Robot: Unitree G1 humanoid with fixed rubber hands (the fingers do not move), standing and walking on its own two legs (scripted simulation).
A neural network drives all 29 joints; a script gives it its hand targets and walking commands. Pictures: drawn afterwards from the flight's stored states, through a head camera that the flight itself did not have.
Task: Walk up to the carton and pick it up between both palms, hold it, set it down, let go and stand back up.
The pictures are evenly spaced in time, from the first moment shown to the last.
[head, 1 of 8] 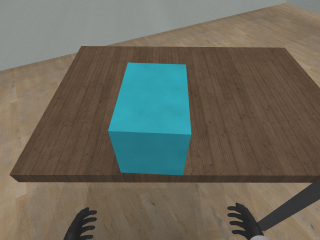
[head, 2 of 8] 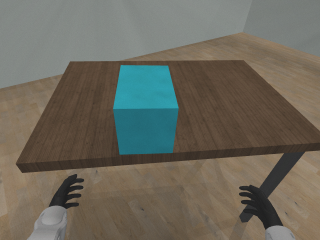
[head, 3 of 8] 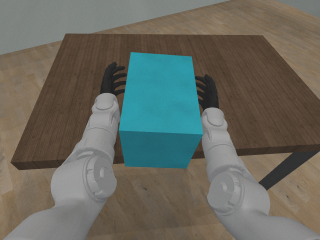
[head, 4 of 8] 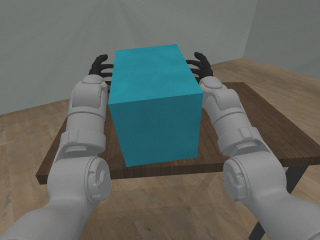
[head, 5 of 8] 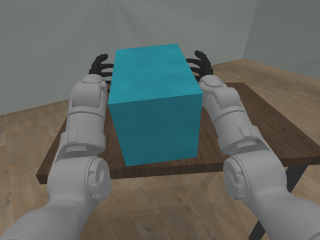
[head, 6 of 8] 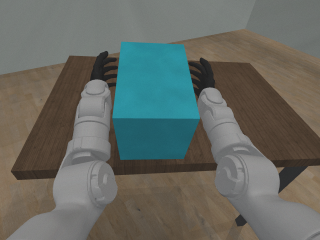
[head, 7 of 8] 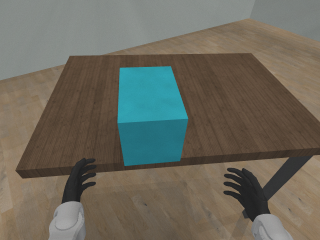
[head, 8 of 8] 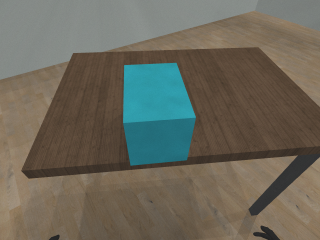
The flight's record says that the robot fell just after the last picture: no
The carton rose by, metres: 0.21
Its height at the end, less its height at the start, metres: +0.00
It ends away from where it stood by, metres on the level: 0.02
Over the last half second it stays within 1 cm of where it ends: yes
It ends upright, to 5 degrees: yes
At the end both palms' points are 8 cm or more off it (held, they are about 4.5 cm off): yes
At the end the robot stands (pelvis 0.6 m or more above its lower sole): yes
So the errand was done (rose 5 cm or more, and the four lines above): yes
